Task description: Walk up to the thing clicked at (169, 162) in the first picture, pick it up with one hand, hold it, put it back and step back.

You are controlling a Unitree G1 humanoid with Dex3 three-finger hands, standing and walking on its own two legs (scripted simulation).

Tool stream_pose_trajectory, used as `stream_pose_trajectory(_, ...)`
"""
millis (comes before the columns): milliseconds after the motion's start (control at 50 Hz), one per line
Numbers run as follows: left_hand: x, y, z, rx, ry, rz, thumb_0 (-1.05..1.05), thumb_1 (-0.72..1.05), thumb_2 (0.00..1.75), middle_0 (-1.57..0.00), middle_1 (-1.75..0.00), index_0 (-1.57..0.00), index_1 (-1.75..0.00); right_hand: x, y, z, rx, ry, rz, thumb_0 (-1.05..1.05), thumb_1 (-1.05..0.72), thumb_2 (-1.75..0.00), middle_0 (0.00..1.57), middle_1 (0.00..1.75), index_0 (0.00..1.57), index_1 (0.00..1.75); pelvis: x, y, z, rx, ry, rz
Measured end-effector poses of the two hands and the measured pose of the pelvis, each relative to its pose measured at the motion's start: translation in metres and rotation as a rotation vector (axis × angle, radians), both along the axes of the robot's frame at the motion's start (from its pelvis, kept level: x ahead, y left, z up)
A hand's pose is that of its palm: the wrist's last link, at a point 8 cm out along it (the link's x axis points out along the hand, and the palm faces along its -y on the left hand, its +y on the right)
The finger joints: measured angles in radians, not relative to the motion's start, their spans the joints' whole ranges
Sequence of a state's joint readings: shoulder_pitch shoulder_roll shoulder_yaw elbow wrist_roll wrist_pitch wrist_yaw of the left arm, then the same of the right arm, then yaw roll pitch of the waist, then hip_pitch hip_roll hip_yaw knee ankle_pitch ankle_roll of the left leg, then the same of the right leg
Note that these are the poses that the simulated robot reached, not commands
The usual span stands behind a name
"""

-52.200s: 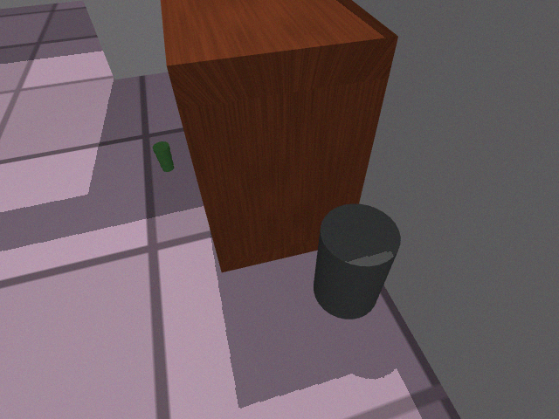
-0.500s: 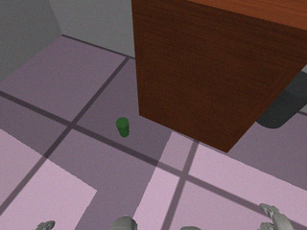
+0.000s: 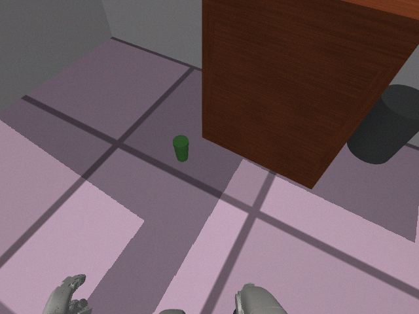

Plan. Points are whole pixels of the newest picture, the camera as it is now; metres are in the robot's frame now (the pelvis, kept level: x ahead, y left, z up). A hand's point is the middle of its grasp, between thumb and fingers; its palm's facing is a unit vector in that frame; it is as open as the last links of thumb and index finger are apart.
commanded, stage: step back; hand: left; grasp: from above
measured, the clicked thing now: (181, 149) +0.97 +0.16 -0.68
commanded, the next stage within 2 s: stand in 1.38 s
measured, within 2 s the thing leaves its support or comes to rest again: neither
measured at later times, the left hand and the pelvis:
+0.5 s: hand out of the picture -0.07 +0.26 -0.13, palm faces -0.02 -0.91 -0.42, open 7.4 cm; pelvis -0.13 -0.02 +0.00, yaw -1 degrees
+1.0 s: hand out of the picture +0.00 +0.22 -0.13, palm faces +0.01 -0.93 -0.37, open 7.4 cm; pelvis -0.11 -0.04 +0.01, yaw +0 degrees
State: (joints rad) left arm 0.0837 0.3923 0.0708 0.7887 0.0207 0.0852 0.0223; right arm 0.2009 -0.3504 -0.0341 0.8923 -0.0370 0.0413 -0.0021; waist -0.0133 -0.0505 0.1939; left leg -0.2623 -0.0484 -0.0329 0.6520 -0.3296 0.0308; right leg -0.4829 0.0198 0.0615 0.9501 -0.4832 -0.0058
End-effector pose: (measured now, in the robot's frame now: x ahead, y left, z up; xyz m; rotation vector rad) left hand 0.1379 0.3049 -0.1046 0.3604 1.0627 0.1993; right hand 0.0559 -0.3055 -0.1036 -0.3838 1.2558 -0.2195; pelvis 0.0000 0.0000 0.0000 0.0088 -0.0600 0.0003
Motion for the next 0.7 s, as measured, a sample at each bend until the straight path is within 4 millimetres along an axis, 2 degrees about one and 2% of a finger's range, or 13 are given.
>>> stream_pose_trajectory(60,-0.029,-0.005,0.002,-0.029,0.029,0.011,0.01,0.9,0.9,-0.2,-0.3,-0.2,-0.3,-0.011,-0.002,0.013,-0.017,-0.027,0.006,0.01,-0.9,-0.9,0.21,0.3,0.21,0.3,-0.018,-0.002,0.008,-0.029,0.017,-0.011)
stream_pose_trajectory(120,-0.062,-0.007,0.0,-0.033,0.055,0.016,0.01,0.9,0.9,-0.2,-0.3,-0.2,-0.3,-0.014,-0.009,0.021,-0.031,-0.076,0.019,0.01,-0.9,-0.9,0.21,0.3,0.21,0.3,-0.039,-0.006,0.01,-0.036,0.036,-0.029)
stream_pose_trajectory(180,-0.096,-0.01,-0.005,-0.017,0.089,0.002,0.01,0.9,0.9,-0.2,-0.3,-0.2,-0.3,-0.018,-0.019,0.022,-0.036,-0.135,0.03,0.01,-0.9,-0.9,0.21,0.3,0.21,0.3,-0.063,-0.011,0.006,-0.025,0.044,-0.053)
stream_pose_trajectory(240,-0.131,-0.015,-0.011,0.012,0.123,-0.018,0.01,0.9,0.9,-0.2,-0.3,-0.2,-0.3,-0.027,-0.032,0.013,-0.026,-0.19,0.024,0.0,-0.9,-0.9,0.21,0.3,0.21,0.3,-0.088,-0.02,-0.004,-0.013,0.041,-0.087)
stream_pose_trajectory(280,-0.157,-0.022,-0.009,0.018,0.151,-0.013,0.01,0.9,0.9,-0.2,-0.3,-0.2,-0.3,-0.04,-0.039,0.007,-0.017,-0.199,0.007,0.0,-0.9,-0.9,0.21,0.3,0.21,0.3,-0.103,-0.022,-0.004,-0.06,0.014,-0.075)
stream_pose_trajectory(320,-0.18,-0.026,-0.004,0.017,0.166,-0.001,0.01,0.9,0.9,-0.2,-0.3,-0.2,-0.3,-0.058,-0.039,0.005,-0.001,-0.183,-0.012,0.0,-0.9,-0.9,0.21,0.3,0.21,0.3,-0.11,-0.025,-0.001,-0.039,0.016,-0.082)
stream_pose_trajectory(380,-0.204,-0.024,0.006,0.029,0.184,0.024,0.01,0.9,0.9,-0.21,-0.3,-0.21,-0.3,-0.086,-0.039,0.003,0.029,-0.145,-0.04,0.0,-0.9,-0.9,0.21,0.3,0.21,0.3,-0.116,-0.026,0.005,0.003,0.019,-0.09)
stream_pose_trajectory(460,-0.213,-0.015,0.013,0.041,0.149,0.043,0.01,0.9,0.9,-0.21,-0.3,-0.21,-0.3,-0.122,-0.037,-0.005,0.032,-0.066,-0.044,0.0,-0.9,-0.9,0.21,0.3,0.21,0.3,-0.124,-0.02,0.006,-0.001,0.033,-0.05)
stream_pose_trajectory(520,-0.212,-0.001,0.012,0.041,0.118,0.053,0.01,0.9,0.9,-0.21,-0.3,-0.21,-0.3,-0.14,-0.028,-0.01,0.032,-0.005,-0.027,0.01,-0.9,-0.9,0.21,0.3,0.2,0.3,-0.129,-0.013,0.003,-0.009,0.039,-0.013)
stream_pose_trajectory(560,-0.211,0.007,0.009,0.042,0.113,0.055,0.01,0.9,0.9,-0.21,-0.3,-0.21,-0.3,-0.148,-0.019,-0.01,0.035,0.011,-0.031,0.01,-0.9,-0.9,0.21,0.3,0.2,0.3,-0.132,-0.01,0.003,0.028,0.024,-0.014)
stream_pose_trajectory(620,-0.209,0.01,0.008,0.036,0.129,0.051,0.01,0.9,0.9,-0.2,-0.3,-0.2,-0.3,-0.156,-0.009,-0.004,0.05,-0.016,-0.043,0.01,-0.9,-0.9,0.21,0.3,0.21,0.3,-0.133,-0.008,0.007,0.026,0.024,-0.02)
stream_pose_trajectory(700,-0.195,0.006,0.013,0.022,0.116,0.027,0.01,0.9,0.9,-0.2,-0.3,-0.2,-0.3,-0.163,-0.011,0.005,0.047,-0.024,-0.059,0.01,-0.9,-0.9,0.21,0.3,0.21,0.3,-0.13,-0.013,0.013,0.012,0.025,-0.024)
